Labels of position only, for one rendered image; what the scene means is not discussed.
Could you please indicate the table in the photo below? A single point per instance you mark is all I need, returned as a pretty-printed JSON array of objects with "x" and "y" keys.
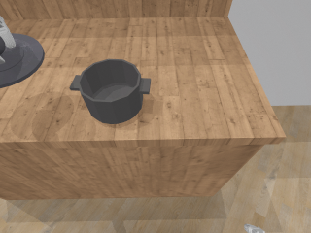
[{"x": 205, "y": 117}]

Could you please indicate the robot left hand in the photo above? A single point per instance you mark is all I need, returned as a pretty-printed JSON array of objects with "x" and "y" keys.
[{"x": 6, "y": 36}]

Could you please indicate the pot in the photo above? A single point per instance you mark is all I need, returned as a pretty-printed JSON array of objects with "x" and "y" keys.
[{"x": 112, "y": 90}]

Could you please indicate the lid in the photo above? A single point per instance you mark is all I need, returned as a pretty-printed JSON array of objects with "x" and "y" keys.
[{"x": 21, "y": 61}]

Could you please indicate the robot right hand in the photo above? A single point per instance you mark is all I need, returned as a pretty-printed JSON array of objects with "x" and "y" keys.
[{"x": 252, "y": 229}]

